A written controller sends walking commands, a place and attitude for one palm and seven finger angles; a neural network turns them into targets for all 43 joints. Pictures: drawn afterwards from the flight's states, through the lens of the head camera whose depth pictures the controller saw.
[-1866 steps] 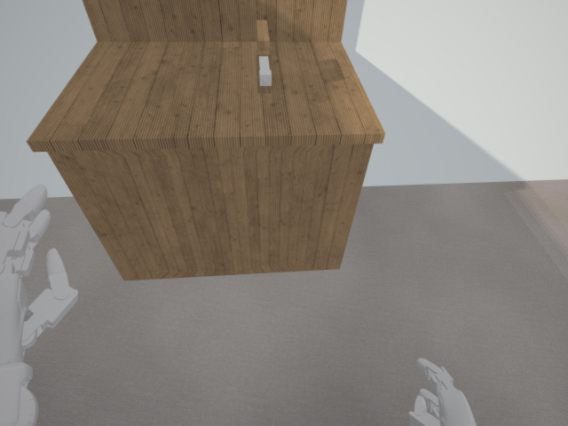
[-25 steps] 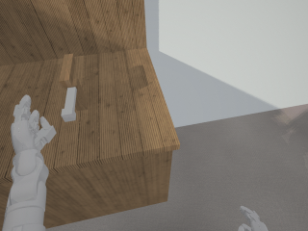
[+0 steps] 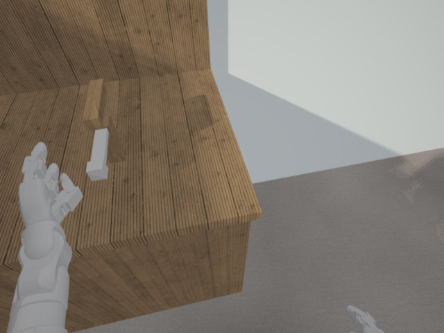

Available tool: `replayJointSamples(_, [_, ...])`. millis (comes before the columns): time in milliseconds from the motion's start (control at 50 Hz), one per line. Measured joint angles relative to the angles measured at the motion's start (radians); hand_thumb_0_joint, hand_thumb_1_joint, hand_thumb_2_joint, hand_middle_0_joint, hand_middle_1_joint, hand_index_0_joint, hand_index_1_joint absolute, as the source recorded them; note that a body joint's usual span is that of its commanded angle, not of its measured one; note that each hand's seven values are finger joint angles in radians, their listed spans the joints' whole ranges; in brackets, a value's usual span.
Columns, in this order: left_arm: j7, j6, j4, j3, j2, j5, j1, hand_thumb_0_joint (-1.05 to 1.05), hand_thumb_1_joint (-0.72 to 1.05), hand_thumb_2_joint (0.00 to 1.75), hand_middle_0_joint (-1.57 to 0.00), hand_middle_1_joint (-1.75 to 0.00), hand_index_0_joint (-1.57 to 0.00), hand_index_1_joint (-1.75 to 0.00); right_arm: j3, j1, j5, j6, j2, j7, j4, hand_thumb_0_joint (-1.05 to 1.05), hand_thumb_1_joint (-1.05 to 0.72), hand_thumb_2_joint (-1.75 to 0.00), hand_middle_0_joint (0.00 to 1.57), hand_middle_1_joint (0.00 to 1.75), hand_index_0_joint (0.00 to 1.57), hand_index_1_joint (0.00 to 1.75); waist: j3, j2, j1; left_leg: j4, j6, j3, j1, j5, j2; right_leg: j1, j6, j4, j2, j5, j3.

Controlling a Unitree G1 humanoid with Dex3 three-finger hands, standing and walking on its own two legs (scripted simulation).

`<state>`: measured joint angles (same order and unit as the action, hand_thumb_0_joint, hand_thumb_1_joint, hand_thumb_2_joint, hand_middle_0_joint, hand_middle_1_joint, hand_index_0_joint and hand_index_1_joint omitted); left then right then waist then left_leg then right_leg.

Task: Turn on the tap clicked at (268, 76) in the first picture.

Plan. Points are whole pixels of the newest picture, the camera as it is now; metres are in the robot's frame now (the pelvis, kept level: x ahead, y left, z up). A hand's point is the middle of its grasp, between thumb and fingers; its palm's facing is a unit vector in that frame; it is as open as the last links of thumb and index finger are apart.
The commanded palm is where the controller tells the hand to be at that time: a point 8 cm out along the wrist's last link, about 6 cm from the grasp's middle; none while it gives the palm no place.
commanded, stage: push the lever round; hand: left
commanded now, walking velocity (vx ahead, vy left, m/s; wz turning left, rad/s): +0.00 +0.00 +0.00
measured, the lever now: (97, 170) +0.37 +0.26 +0.10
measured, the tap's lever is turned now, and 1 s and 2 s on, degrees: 0 5 30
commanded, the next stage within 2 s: none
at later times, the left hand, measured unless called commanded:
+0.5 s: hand (83, 193) +0.32 +0.27 +0.09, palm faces +0.48 -0.88 -0.07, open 7.8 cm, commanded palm +0.28 +0.30 +0.09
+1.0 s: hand (102, 186) +0.34 +0.24 +0.09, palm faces +0.50 -0.86 -0.07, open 7.7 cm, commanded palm +0.30 +0.27 +0.09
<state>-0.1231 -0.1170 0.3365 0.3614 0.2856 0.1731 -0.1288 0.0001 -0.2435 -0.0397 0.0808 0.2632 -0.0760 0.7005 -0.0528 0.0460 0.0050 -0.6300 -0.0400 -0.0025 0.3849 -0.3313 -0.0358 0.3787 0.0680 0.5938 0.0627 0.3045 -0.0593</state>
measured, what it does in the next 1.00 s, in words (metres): stands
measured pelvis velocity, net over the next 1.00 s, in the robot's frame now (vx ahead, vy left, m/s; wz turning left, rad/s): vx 0.00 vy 0.00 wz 0.00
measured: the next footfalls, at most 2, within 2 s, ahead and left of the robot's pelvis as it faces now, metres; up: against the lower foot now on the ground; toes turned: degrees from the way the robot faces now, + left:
none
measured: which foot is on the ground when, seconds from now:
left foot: down 0.00-1.00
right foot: down 0.00-1.00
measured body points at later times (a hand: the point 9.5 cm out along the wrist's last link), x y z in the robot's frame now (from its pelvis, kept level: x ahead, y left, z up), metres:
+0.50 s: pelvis -0.01 +0.00 +0.00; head +0.01 -0.01 +0.45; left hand +0.29 +0.31 +0.10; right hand +0.14 -0.25 -0.11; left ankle -0.01 +0.09 -0.73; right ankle +0.00 -0.07 -0.73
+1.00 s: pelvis +0.00 +0.00 +0.00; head +0.01 -0.01 +0.45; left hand +0.31 +0.28 +0.10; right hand +0.13 -0.25 -0.11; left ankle -0.01 +0.09 -0.73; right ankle +0.00 -0.08 -0.73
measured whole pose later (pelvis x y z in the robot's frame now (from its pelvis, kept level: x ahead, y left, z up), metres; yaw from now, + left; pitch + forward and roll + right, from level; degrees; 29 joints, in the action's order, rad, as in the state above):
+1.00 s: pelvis +0.00 +0.00 +0.00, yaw +0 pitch +5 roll -1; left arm -0.27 -0.12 0.32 0.26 0.20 0.13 -0.17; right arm 0.00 -0.23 -0.03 0.05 0.25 -0.06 0.70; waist -0.06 0.05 0.00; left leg -0.65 -0.04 0.00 0.40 -0.33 -0.04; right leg 0.39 0.07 0.61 0.06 0.31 -0.06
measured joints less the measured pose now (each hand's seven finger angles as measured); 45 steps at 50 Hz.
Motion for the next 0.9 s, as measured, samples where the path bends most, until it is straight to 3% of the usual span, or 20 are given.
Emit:
replayJointSamples(400, [-0.009,0.006,0.005,-0.028,-0.011,-0.005,-0.027,0.02,0.9,0.9,-0.16,-0.15,-0.15,-0.15,-0.013,0.039,0.0,0.0,-0.009,-0.004,-0.015,0.01,-0.9,-0.9,0.2,0.3,0.2,0.3,0.001,-0.005,0.003,-0.012,0.0,0.007,0.011,0.011,-0.002,0.006,0.0,0.007,-0.003,-0.01,-0.009])
replayJointSamples(660, [-0.064,-0.004,0.041,-0.056,-0.025,-0.028,-0.079,0.02,0.9,0.9,-0.16,-0.15,-0.15,-0.15,-0.016,0.018,0.005,-0.012,-0.009,0.0,-0.004,0.01,-0.9,-0.9,0.2,0.3,0.2,0.3,0.007,-0.005,-0.015,-0.023,0.0,0.006,0.029,0.01,-0.001,0.024,0.0,0.015,-0.002,-0.012,-0.008])
replayJointSamples(900, [-0.111,0.008,0.026,-0.079,-0.056,-0.038,-0.066,0.02,0.91,0.91,-0.16,-0.15,-0.15,-0.15,-0.009,0.009,0.01,-0.027,-0.014,0.01,-0.002,0.01,-0.9,-0.9,0.2,0.3,0.2,0.3,-0.002,-0.004,-0.011,-0.012,0.001,0.002,0.017,0.005,0.0,0.016,0.001,0.01,0.0,-0.006,-0.003])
